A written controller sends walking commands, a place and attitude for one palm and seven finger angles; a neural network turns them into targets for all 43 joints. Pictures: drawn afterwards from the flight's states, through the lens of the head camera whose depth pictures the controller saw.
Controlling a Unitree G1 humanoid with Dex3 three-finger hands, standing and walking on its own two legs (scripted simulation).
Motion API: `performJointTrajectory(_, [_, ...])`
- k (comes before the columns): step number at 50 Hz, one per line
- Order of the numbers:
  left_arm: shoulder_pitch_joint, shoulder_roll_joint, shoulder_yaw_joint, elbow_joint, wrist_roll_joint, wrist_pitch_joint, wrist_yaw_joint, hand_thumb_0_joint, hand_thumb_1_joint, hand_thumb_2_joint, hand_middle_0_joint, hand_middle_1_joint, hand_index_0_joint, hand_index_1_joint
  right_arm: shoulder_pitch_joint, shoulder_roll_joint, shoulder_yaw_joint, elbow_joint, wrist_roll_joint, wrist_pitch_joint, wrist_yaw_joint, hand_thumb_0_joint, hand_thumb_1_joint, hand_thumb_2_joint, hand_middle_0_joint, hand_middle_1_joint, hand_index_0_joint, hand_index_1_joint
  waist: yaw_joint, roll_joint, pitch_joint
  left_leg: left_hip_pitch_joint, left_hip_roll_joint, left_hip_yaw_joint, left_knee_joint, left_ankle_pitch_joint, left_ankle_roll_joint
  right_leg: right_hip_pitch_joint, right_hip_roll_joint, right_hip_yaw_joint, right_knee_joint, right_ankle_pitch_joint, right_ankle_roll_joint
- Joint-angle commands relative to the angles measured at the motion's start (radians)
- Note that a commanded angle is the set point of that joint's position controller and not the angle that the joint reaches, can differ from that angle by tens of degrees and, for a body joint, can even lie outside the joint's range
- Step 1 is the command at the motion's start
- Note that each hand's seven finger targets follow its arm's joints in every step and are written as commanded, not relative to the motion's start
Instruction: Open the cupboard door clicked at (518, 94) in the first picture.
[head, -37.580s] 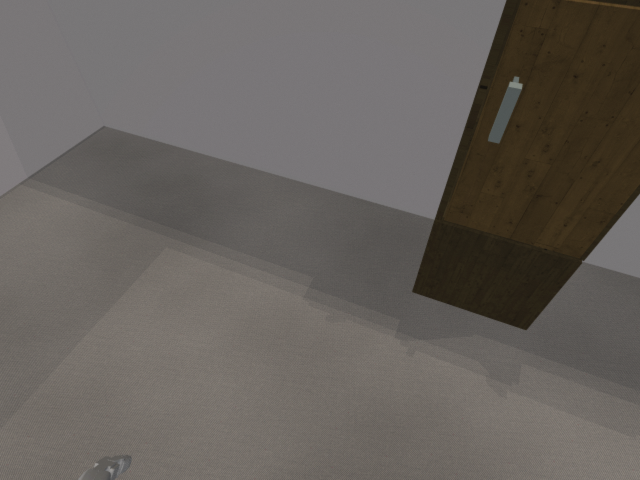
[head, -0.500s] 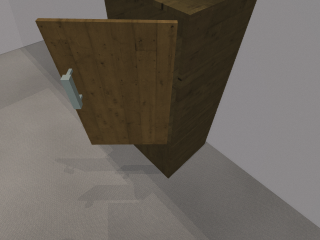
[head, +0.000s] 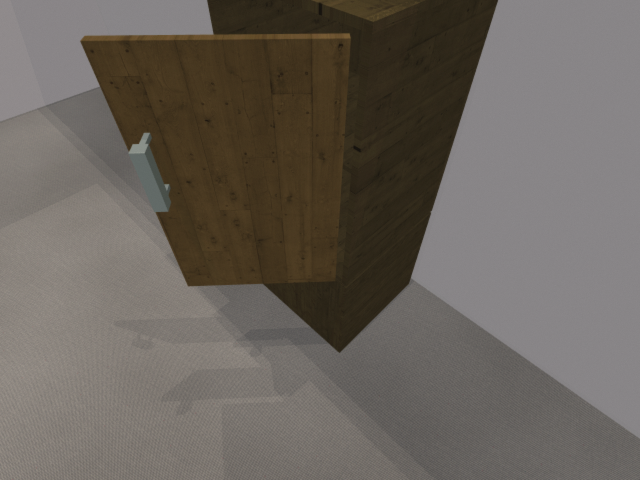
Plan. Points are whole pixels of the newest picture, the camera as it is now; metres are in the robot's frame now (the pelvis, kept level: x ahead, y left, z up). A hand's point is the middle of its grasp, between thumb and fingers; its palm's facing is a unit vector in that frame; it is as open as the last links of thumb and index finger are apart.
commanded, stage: shuffle to correct the standing spot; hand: left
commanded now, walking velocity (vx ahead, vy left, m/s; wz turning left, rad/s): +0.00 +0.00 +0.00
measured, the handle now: (154, 172) +0.57 +0.32 +0.05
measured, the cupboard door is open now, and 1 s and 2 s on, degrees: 47 47 47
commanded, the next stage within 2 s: come to a stop and stand still in 0.26 s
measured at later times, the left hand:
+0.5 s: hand out of the picture +0.01 +0.23 -0.18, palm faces +0.09 -0.97 -0.21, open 7.4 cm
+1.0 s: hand out of the picture +0.05 +0.19 -0.16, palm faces +0.05 -0.97 -0.25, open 7.3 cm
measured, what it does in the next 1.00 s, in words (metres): steps on the spot: right foot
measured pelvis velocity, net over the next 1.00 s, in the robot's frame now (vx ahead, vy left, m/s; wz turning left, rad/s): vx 0.02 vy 0.01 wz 0.07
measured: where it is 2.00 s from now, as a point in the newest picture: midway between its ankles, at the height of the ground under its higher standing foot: outside the picture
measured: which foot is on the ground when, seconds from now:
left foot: down 0.00-1.00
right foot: down 0.00-0.36, up 0.38-0.80, down 0.82-1.00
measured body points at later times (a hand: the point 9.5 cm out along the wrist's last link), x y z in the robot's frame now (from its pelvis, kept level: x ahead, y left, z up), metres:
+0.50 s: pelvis +0.03 +0.04 +0.00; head +0.05 +0.07 +0.45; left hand +0.01 +0.29 -0.16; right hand +0.09 -0.19 -0.14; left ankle +0.06 +0.11 -0.73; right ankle -0.01 -0.09 -0.66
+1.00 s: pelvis +0.02 +0.01 +0.00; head +0.02 -0.01 +0.45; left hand +0.05 +0.24 -0.14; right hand +0.05 -0.22 -0.17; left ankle +0.06 +0.11 -0.73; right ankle +0.02 -0.10 -0.73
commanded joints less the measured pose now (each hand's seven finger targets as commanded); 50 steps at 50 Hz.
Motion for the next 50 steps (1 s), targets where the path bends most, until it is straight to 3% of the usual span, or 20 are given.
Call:
performJointTrajectory(1, [0.067, 0.114, 0.02, -0.021, -0.003, -0.019, 0.001, 0.0, 0.9, 0.9, -0.2, -0.3, -0.2, -0.3, 0.013, -0.118, -0.027, -0.045, 0.006, -0.029, -0.012, 0.0, -0.9, -0.9, 0.2, 0.3, 0.2, 0.3, 0.009, -0.011, 0.014, 0.108, 0.08, -0.098, -0.117, 0.074, 0.039, -0.129, -0.044, 0.05, -0.142, 0.117, -0.045])
performJointTrajectory(6, [0.095, 0.129, 0.03, -0.006, 0.001, -0.018, -0.003, 0.0, 0.9, 0.9, -0.2, -0.3, -0.2, -0.3, 0.007, -0.111, -0.027, -0.046, 0.007, -0.021, -0.004, 0.0, -0.9, -0.9, 0.2, 0.3, 0.2, 0.3, 0.018, -0.034, 0.038, 0.056, 0.047, -0.063, -0.066, -0.01, 0.031, -0.116, -0.081, 0.088, -0.169, 0.032, -0.06])
performJointTrajectory(9, [0.118, 0.177, 0.055, -0.006, 0.003, -0.014, -0.004, 0.0, 0.9, 0.9, -0.2, -0.3, -0.2, -0.3, -0.034, -0.095, -0.03, -0.078, 0.003, -0.01, 0.005, 0.0, -0.9, -0.9, 0.2, 0.3, 0.2, 0.3, 0.038, -0.157, 0.091, -0.102, -0.008, 0.013, 0.089, -0.112, 0.006, -0.071, -0.21, 0.209, -0.239, 0.021, -0.119])
performJointTrajectory(11, [0.147, 0.192, 0.067, -0.007, 0.01, -0.015, 0.0, 0.0, 0.9, 0.9, -0.2, -0.3, -0.2, -0.3, -0.074, -0.093, -0.034, -0.105, 0.001, -0.005, 0.008, 0.0, -0.9, -0.9, 0.2, 0.3, 0.2, 0.3, 0.058, -0.194, 0.122, -0.195, -0.005, 0.013, 0.208, -0.201, 0.002, -0.033, -0.297, 0.265, -0.255, 0.17, -0.17])
performJointTrajectory(14, [0.138, 0.198, 0.078, -0.008, 0.017, -0.023, 0.001, 0.0, 0.9, 0.9, -0.2, -0.3, -0.2, -0.3, -0.076, -0.084, -0.029, -0.124, 0.011, -0.014, 0.011, 0.0, -0.9, -0.9, 0.2, 0.3, 0.2, 0.3, 0.043, -0.167, 0.102, -0.175, 0.001, 0.013, 0.135, -0.213, 0.009, 0.036, -0.306, 0.171, -0.147, 0.494, -0.173])
performJointTrajectory(16, [0.078, 0.178, 0.074, -0.026, 0.015, -0.018, -0.001, 0.0, 0.9, 0.9, -0.2, -0.3, -0.2, -0.3, 0.093, -0.104, -0.034, -0.071, 0.009, -0.026, 0.007, 0.0, -0.9, -0.9, 0.2, 0.3, 0.2, 0.3, -0.041, -0.099, 0.02, 0.143, -0.025, 0.021, -0.063, 0.022, 0.035, -0.093, -0.192, 0.006, 0.101, 0.548, -0.095])
performJointTrajectory(17, [0.078, 0.127, 0.068, -0.047, 0.002, -0.014, -0.007, 0.0, 0.9, 0.9, -0.2, -0.3, -0.2, -0.3, 0.189, -0.194, -0.052, -0.05, -0.006, -0.032, -0.001, 0.0, -0.9, -0.9, 0.2, 0.3, 0.2, 0.3, -0.067, 0.168, -0.042, 0.307, 0.16, -0.249, -0.12, 0.199, 0.135, -0.288, -0.054, -0.098, 0.358, 0.243, -0.034])
performJointTrajectory(18, [0.027, 0.083, 0.053, -0.081, -0.003, -0.016, -0.01, 0.0, 0.9, 0.9, -0.2, -0.3, -0.2, -0.3, 0.265, -0.246, -0.065, -0.035, -0.001, -0.025, -0.007, 0.0, -0.9, -0.9, 0.2, 0.3, 0.2, 0.3, -0.079, 0.299, -0.081, 0.347, 0.314, -0.458, -0.231, 0.319, 0.249, -0.443, 0.025, -0.095, 0.595, -0.245, -0.022])
performJointTrajectory(19, [0.005, 0.097, 0.056, -0.085, 0.004, -0.009, -0.003, 0.0, 0.9, 0.9, -0.2, -0.3, -0.2, -0.3, 0.218, -0.225, -0.057, -0.044, 0.004, -0.018, -0.005, 0.0, -0.9, -0.9, 0.2, 0.3, 0.2, 0.3, -0.067, 0.23, -0.058, 0.238, 0.318, -0.422, -0.273, 0.146, 0.271, -0.423, -0.025, -0.02, 0.676, -0.246, -0.046])
performJointTrajectory(21, [-0.011, 0.063, 0.05, -0.068, 0.008, -0.005, -0.009, 0.0, 0.9, 0.9, -0.2, -0.3, -0.2, -0.3, 0.069, -0.132, -0.041, -0.094, 0.004, -0.03, -0.011, 0.0, -0.9, -0.9, 0.2, 0.3, 0.2, 0.3, -0.01, 0.059, 0.045, 0.057, 0.277, -0.365, -0.304, 0.129, 0.239, -0.409, -0.074, 0.001, 0.656, -0.084, -0.037])
performJointTrajectory(24, [0.094, 0.013, 0.034, -0.012, 0.007, 0.01, -0.009, 0.0, 0.9, 0.9, -0.2, -0.3, -0.2, -0.3, 0.033, -0.107, -0.024, -0.096, 0.004, -0.052, -0.024, 0.0, -0.9, -0.9, 0.2, 0.3, 0.2, 0.3, 0.035, 0.039, -0.018, 0.052, 0.215, -0.204, -0.289, 0.417, 0.187, -0.294, -0.066, -0.002, 0.548, 0.061, 0.002])
performJointTrajectory(27, [0.1, 0.018, 0.03, 0.0, 0.002, 0.021, -0.003, 0.0, 0.9, 0.9, -0.2, -0.3, -0.2, -0.3, 0.048, -0.103, -0.024, -0.077, 0.007, -0.055, -0.033, 0.0, -0.9, -0.9, 0.2, 0.3, 0.2, 0.3, 0.029, 0.049, -0.077, 0.124, 0.223, -0.175, -0.274, 0.504, 0.185, -0.265, -0.049, 0.004, 0.441, 0.075, 0.014])
performJointTrajectory(36, [-0.027, 0.02, 0.033, -0.041, 0.006, 0.029, -0.007, 0.0, 0.9, 0.9, -0.2, -0.3, -0.2, -0.3, 0.059, -0.115, -0.044, -0.046, -0.009, -0.025, -0.035, 0.0, -0.9, -0.9, 0.2, 0.3, 0.2, 0.3, -0.018, 0.084, 0.01, 0.08, 0.256, -0.26, -0.304, 0.165, 0.192, -0.208, -0.027, -0.005, 0.17, -0.025, -0.005])
performJointTrajectory(38, [0.005, 0.015, 0.034, -0.03, 0.003, 0.019, -0.007, 0.0, 0.9, 0.9, -0.2, -0.3, -0.2, -0.3, 0.055, -0.118, -0.046, -0.042, -0.008, -0.024, -0.031, 0.0, -0.9, -0.9, 0.2, 0.3, 0.2, 0.3, -0.003, 0.062, -0.018, 0.068, 0.235, -0.253, -0.282, 0.11, 0.17, -0.129, -0.016, -0.011, 0.039, 0.023, -0.012])
performJointTrajectory(39, [0.1, 0.054, 0.025, 0.015, 0.014, 0.009, 0.022, 0.0, 0.9, 0.9, -0.2, -0.3, -0.2, -0.3, -0.011, -0.211, -0.062, -0.084, 0.01, -0.022, -0.023, 0.0, -0.9, -0.9, 0.2, 0.3, 0.2, 0.3, 0.033, 0.03, -0.05, 0.075, 0.202, -0.195, -0.132, 0.185, 0.113, -0.111, -0.03, 0.002, 0.002, 0.136, -0.022])
performJointTrajectory(40, [0.055, 0.07, 0.019, -0.043, 0.01, 0.0, 0.019, 0.0, 0.9, 0.9, -0.2, -0.3, -0.2, -0.3, -0.029, -0.125, -0.045, -0.118, 0.004, -0.013, -0.007, 0.0, -0.9, -0.9, 0.2, 0.3, 0.2, 0.3, 0.031, -0.039, -0.028, -0.049, 0.107, -0.13, -0.103, -0.162, 0.067, -0.113, -0.043, 0.06, -0.123, -0.02, -0.049])
performJointTrajectory(41, [0.031, 0.094, 0.023, -0.055, 0.01, -0.022, 0.009, 0.0, 0.9, 0.9, -0.2, -0.3, -0.2, -0.3, -0.045, -0.076, -0.032, -0.125, -0.005, -0.016, 0.003, 0.0, -0.9, -0.9, 0.2, 0.3, 0.2, 0.3, 0.021, -0.034, -0.012, -0.025, 0.015, -0.056, -0.024, -0.126, 0.019, -0.14, -0.122, 0.153, -0.203, 0.0, -0.088])
performJointTrajectory(42, [0.001, 0.124, 0.021, -0.059, 0.003, -0.035, 0.009, 0.0, 0.9, 0.9, -0.2, -0.3, -0.2, -0.3, -0.004, -0.051, -0.027, -0.116, -0.005, -0.021, 0.007, 0.0, -0.9, -0.9, 0.2, 0.3, 0.2, 0.3, -0.022, -0.042, -0.015, 0.03, 0.009, -0.047, -0.006, -0.073, 0.006, -0.183, -0.163, 0.172, -0.22, 0.01, -0.117])
performJointTrajectory(44, [-0.022, 0.11, 0.016, -0.064, -0.004, -0.04, 0.006, 0.0, 0.9, 0.9, -0.2, -0.3, -0.2, -0.3, 0.062, -0.063, -0.028, -0.095, -0.001, -0.028, 0.007, 0.0, -0.9, -0.9, 0.2, 0.3, 0.2, 0.3, -0.047, 0.006, -0.103, 0.129, 0.038, -0.076, -0.051, 0.002, 0.018, -0.177, -0.096, 0.098, -0.141, 0.048, -0.095])
performJointTrajectory(50, [-0.005, 0.083, 0.008, -0.049, -0.005, -0.036, 0.005, 0.0, 0.9, 0.9, -0.2, -0.3, -0.2, -0.3, 0.055, -0.072, -0.02, -0.074, -0.001, -0.019, -0.001, 0.0, -0.9, -0.9, 0.2, 0.3, 0.2, 0.3, -0.027, -0.064, 0.088, 0.041, 0.041, -0.09, -0.102, -0.07, 0.027, -0.225, -0.077, 0.096, -0.194, -0.02, -0.084])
